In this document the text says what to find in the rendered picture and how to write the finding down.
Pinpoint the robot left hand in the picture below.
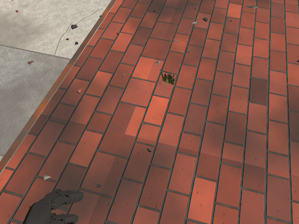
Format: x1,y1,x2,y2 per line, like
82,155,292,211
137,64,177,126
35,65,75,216
22,189,84,224

